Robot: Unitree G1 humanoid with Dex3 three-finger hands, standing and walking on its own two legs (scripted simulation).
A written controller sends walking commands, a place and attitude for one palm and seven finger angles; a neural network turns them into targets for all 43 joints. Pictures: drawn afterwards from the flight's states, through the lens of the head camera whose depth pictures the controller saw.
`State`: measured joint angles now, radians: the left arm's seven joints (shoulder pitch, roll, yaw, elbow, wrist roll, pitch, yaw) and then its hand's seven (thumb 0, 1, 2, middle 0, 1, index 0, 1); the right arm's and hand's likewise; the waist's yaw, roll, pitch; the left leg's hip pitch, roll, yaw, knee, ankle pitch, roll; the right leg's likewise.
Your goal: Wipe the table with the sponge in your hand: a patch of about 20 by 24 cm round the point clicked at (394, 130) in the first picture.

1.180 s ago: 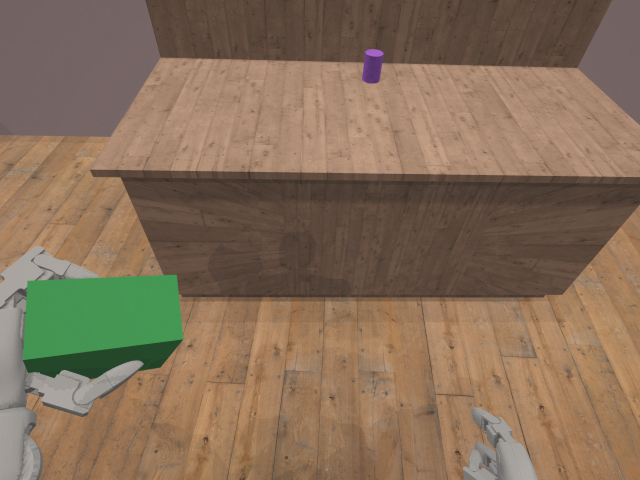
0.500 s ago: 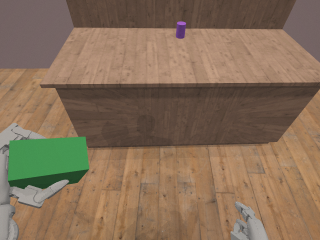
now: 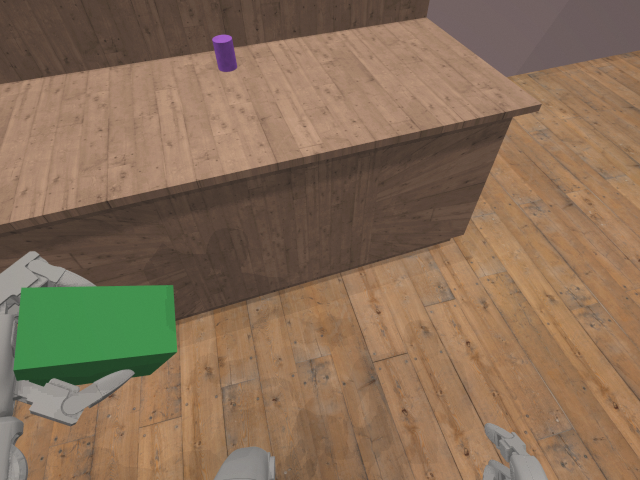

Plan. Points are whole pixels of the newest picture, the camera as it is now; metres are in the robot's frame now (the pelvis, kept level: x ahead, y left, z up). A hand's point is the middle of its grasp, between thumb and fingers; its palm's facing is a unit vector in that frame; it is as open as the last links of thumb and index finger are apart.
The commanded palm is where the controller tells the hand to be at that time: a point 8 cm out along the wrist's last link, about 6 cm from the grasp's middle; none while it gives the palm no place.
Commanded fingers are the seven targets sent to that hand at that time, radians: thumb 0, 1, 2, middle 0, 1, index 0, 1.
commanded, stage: walk to a spot facing it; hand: left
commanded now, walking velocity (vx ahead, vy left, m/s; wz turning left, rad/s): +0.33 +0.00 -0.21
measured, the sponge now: (118, 337) +0.23 +0.20 +0.13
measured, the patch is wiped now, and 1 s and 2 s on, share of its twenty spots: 0.00 0.00 0.00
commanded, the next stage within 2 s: take the last steps up to it in 0.30 s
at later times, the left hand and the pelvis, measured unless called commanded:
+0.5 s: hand (158, 194) +0.38 +0.19 +0.18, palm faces +0.25 -0.89 -0.39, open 10.4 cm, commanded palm +0.33 +0.25 +0.18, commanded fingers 0.00 0.10 1.30 -1.20 -1.60 -1.20 -1.60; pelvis +0.12 +0.00 +0.00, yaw -11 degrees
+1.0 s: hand (241, 138) +0.47 +0.11 +0.19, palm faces +0.26 -0.83 -0.49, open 10.4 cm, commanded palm +0.43 +0.17 +0.18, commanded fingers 0.00 0.10 1.30 -1.20 -1.60 -1.20 -1.60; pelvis +0.23 -0.08 +0.00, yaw -8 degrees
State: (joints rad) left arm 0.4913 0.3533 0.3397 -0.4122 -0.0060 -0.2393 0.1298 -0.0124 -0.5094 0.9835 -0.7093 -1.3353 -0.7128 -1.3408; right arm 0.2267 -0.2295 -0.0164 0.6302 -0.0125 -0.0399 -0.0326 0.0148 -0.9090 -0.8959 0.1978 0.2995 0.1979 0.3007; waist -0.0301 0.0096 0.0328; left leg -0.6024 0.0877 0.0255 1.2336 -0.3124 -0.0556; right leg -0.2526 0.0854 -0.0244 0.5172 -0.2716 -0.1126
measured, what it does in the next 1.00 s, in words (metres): walks ahead: left foot, then right foot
